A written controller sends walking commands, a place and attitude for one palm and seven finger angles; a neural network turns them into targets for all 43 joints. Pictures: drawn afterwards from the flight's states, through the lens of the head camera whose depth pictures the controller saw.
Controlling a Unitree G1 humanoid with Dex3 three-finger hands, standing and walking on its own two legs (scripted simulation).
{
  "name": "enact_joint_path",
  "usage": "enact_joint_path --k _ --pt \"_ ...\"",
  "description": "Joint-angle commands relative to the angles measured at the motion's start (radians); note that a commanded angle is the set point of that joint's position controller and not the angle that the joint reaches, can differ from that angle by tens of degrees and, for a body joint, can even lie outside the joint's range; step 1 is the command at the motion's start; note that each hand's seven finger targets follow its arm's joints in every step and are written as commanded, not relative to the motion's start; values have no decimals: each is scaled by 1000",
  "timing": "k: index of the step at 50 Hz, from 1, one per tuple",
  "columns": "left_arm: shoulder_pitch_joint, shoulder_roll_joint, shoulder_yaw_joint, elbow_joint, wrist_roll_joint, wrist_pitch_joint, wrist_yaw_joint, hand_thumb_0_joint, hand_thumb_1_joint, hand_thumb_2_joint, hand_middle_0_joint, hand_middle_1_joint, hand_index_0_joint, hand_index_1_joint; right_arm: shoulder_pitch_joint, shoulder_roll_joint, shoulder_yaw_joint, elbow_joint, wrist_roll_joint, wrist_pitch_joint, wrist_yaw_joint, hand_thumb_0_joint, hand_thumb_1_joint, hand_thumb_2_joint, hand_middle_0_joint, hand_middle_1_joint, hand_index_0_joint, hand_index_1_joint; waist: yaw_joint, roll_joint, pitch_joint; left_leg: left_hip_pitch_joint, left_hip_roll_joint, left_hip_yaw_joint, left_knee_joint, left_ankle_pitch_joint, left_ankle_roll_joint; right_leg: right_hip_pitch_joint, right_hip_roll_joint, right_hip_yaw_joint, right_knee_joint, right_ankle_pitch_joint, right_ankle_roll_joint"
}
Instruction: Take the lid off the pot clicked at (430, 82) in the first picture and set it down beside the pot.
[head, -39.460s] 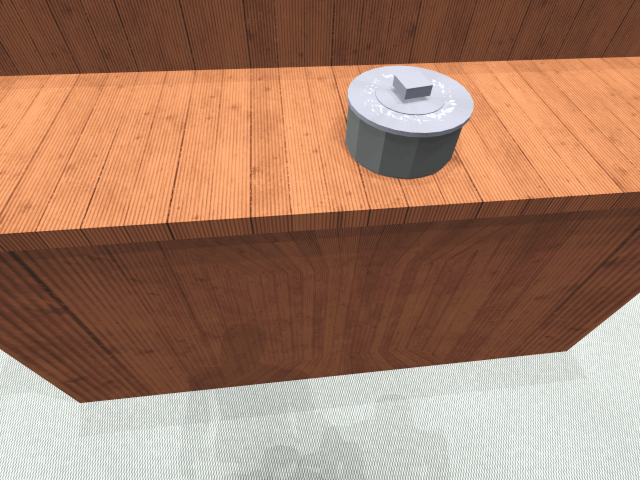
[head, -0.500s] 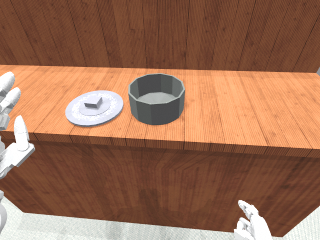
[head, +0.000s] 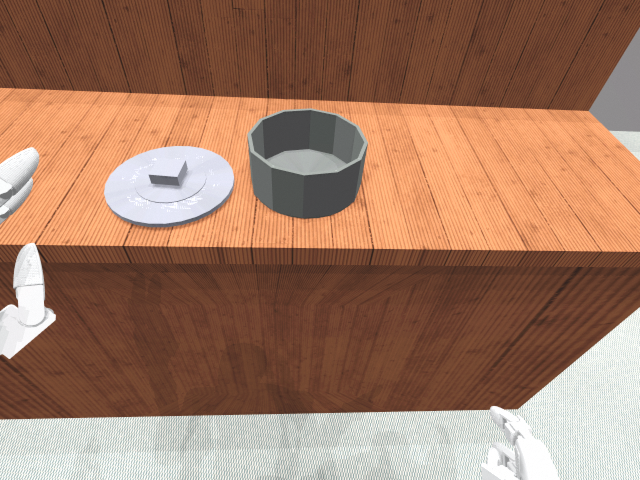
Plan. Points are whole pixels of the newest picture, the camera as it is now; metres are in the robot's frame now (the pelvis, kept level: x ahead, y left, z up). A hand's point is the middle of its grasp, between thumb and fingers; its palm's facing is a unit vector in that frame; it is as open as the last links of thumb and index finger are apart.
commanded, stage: step back with the hand held close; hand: left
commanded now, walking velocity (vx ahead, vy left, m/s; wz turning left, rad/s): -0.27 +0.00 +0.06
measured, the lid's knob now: (168, 171) +0.56 +0.28 +0.07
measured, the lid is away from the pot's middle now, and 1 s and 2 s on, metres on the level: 0.23 0.23 0.23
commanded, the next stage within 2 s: stop stepping back and stand still in 0.56 s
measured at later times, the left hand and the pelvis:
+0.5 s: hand out of the picture +0.06 +0.28 +0.25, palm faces +0.42 -0.80 -0.43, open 7.5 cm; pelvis -0.11 +0.06 -0.01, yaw +1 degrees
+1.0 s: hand out of the picture -0.11 +0.40 +0.29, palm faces +0.40 -0.86 -0.31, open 7.5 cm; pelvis -0.30 +0.18 +0.02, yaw -1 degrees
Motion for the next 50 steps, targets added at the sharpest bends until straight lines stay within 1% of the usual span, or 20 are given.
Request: enact_joint_path --k 1,4,7,14,18,22,26,28,30,32,33,34,35,37,38,39,40,42,47,50 --pt "-48 191 209 -281 2 -102 53 0 900 900 -200 -300 -200 -300 -102 -122 -51 -175 -14 -76 -9 0 -900 -900 200 300 200 300 34 225 -138 -104 286 -305 -251 -139 -49 103 -23 -11 161 -62 -11" --pt "-86 171 217 -218 9 -105 66 0 900 900 -200 -300 -200 -300 -76 -111 -57 -151 -17 -96 -12 0 -900 -900 200 300 200 300 23 179 -109 -179 301 -324 -294 -338 -47 99 -16 -13 221 -134 -15" --pt "-110 141 191 -135 -1 -98 72 0 900 900 -200 -300 -200 -300 -65 -106 -64 -135 -13 -101 -11 0 -900 -900 200 300 200 300 13 80 -96 -102 273 -307 -292 -352 -131 38 -11 -35 100 -176 -33" --pt "-174 141 142 -143 -10 -128 57 0 900 900 -200 -300 -200 -300 -90 -99 -62 -102 9 -99 -6 0 -900 -900 200 300 200 300 7 -51 -195 199 177 -169 -37 -90 -140 -114 -117 -3 -125 -65 -75" --pt "-97 177 165 -241 -12 -128 59 0 900 900 -200 -300 -200 -300 -117 -90 -48 -128 2 -93 -2 0 -900 -900 200 300 200 300 7 43 -154 197 164 -181 29 -206 -126 -247 -146 5 -131 -178 -94" --pt "-197 212 203 -319 12 -130 72 0 900 900 -200 -300 -200 -300 -156 -106 -37 -153 -23 -111 -15 0 -900 -900 200 300 200 300 27 324 -54 -158 285 -377 -416 -588 -172 -25 55 -91 160 -258 -38" --pt "-225 175 196 -159 -4 -118 70 0 900 900 -200 -300 -200 -300 -104 -69 -68 -94 -32 -121 7 0 -900 -900 200 300 200 300 47 236 -145 -153 260 -241 -410 -427 -272 75 91 -121 302 -338 -60" --pt "-192 178 195 -125 -8 -126 74 0 900 900 -200 -300 -200 -300 -83 -68 -81 -84 2 -113 18 0 -900 -900 200 300 200 300 48 51 -179 39 144 -88 -5 -322 -271 -111 -43 -82 13 -337 -115" --pt "-228 185 146 -166 -3 -145 68 0 900 900 -200 -300 -200 -300 -102 -79 -98 -73 32 -102 22 0 -900 -900 200 300 200 300 15 -304 -100 162 49 -207 894 -351 -207 -549 -462 273 -254 -203 -239" --pt "-360 207 189 -199 3 -127 41 0 900 900 -200 -300 -200 -300 -116 -53 -61 -81 20 -96 49 0 -900 -900 200 300 200 300 7 -237 -115 -126 93 -324 1159 -486 -160 -393 -525 231 -115 139 -265" --pt "-425 -199 -334 650 100 48 -36 0 900 900 -200 -300 -200 -300 -19 -123 -104 110 48 -150 70 0 -900 -900 200 300 200 300 -178 -116 -47 -37 211 -311 961 -497 -123 -488 -540 35 -67 332 -136" --pt "-732 300 176 -438 6 -74 2 0 900 900 -200 -300 -200 -300 -133 -67 -80 -184 27 -103 52 0 -900 -900 200 300 200 300 -10 -170 25 81 155 -206 558 -371 -140 -502 -302 32 -44 -59 -83" --pt "-671 274 202 -187 -15 -94 11 0 900 900 -200 -300 -200 -300 -146 -112 -49 -93 23 -99 -6 0 -900 -900 200 300 200 300 -50 -1 83 83 175 -238 146 -309 -138 -479 -233 -17 189 -142 -49" --pt "-579 233 160 -288 -5 -127 31 0 900 900 -200 -300 -200 -300 -152 -110 -41 -130 -8 -140 -13 0 -900 -900 200 300 200 300 -24 605 151 -147 366 -512 -265 -383 -84 -470 -31 -25 741 -406 -19" --pt "-609 203 138 -324 0 -146 41 0 900 900 -200 -300 -200 -300 -117 -60 -29 -90 -28 -174 2 0 -900 -900 200 300 200 300 -38 557 135 -209 396 -553 -264 -411 -33 -437 -24 76 778 -337 -22" --pt "-543 219 176 -251 5 -133 48 0 900 900 -200 -300 -200 -300 -91 -54 -40 -70 -19 -196 13 0 -900 -900 200 300 200 300 -31 362 56 -173 388 -542 -255 -433 -10 -403 -18 62 790 -267 -3" --pt "-537 197 155 -301 -17 -103 43 0 900 900 -200 -300 -200 -300 -101 -50 -45 -85 -22 -202 29 0 -900 -900 200 300 200 300 -31 336 2 -195 379 -657 -299 -534 -68 -384 -8 91 837 -253 9" --pt "-586 209 161 -399 -6 -85 41 0 900 900 -200 -300 -200 -300 -134 -56 -59 -78 -19 -219 50 0 -900 -900 200 300 200 300 -21 231 -37 -152 353 -629 -326 -680 -151 -370 4 89 814 -193 21" --pt "-205 164 160 -347 -15 -21 60 0 900 900 -200 -300 -200 -300 -140 -20 -57 -94 -16 -157 54 0 -900 -900 200 300 200 300 33 350 -184 71 209 -263 -363 -579 -313 -223 90 -144 480 -172 -19" --pt "-160 214 186 -269 -8 -18 70 0 900 900 -200 -300 -200 -300 -128 10 -50 -102 -23 -129 33 0 -900 -900 200 300 200 300 65 255 -230 -141 83 7 -86 -182 -423 280 113 -335 32 -304 -102"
